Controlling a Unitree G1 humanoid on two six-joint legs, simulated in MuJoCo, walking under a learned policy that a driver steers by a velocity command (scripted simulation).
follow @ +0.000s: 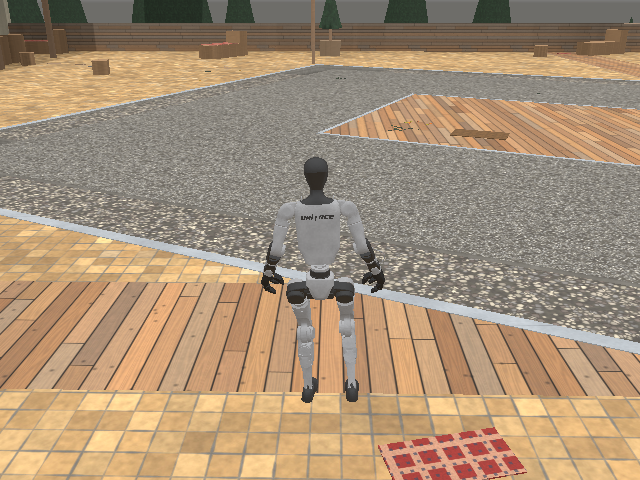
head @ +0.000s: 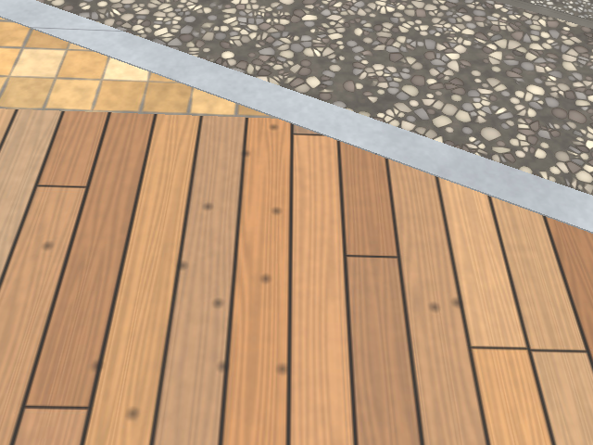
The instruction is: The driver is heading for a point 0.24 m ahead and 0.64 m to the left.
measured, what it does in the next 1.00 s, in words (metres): walks ahead, turning left: right foot, then left foot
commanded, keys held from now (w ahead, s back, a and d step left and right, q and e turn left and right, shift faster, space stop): w+q+shift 0.22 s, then w+shift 0.50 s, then w+q+shift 0.28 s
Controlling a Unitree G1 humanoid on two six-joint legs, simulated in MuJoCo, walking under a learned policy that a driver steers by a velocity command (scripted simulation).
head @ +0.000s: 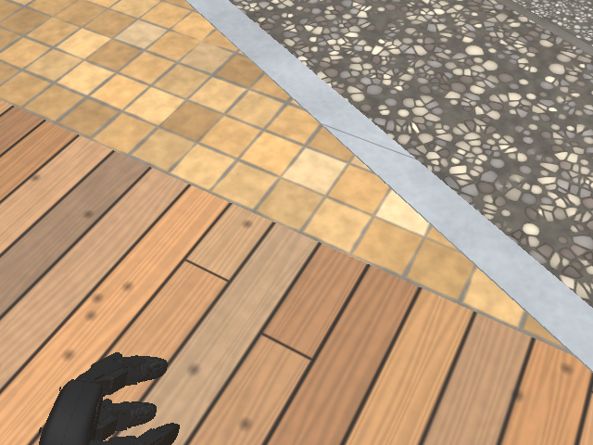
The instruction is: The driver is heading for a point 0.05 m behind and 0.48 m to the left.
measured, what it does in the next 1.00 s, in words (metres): walks ahead, turning left: left foot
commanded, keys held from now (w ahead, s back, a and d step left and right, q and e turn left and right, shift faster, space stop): w+q+shift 0.08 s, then q+shift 0.72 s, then w+q+shift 0.20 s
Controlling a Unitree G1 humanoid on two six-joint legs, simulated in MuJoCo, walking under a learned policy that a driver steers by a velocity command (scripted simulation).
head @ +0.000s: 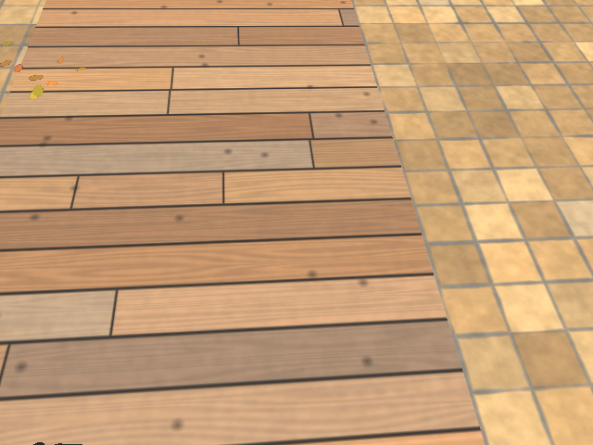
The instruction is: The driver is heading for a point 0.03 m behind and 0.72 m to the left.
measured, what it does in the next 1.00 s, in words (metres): walks ahead, turning left: right foot, then left foot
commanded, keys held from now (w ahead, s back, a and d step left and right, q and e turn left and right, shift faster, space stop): w+q+shift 0.96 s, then w+shift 0.04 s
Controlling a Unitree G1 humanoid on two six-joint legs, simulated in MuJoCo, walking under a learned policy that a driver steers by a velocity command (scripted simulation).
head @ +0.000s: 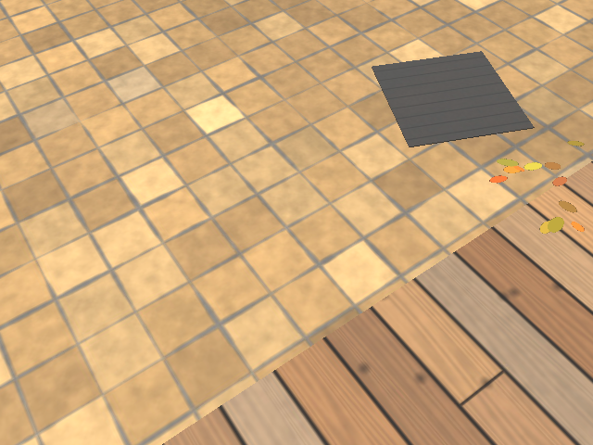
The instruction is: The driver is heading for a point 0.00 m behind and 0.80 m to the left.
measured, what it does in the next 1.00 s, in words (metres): walks ahead: left foot, then right foot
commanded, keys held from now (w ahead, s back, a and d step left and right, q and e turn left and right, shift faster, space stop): shift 1.00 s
